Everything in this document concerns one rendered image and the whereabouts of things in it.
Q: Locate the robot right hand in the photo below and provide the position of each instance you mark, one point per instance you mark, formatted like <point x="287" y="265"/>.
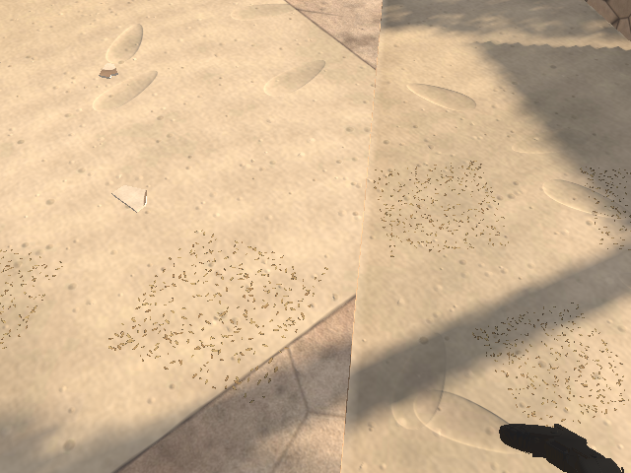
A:
<point x="561" y="447"/>

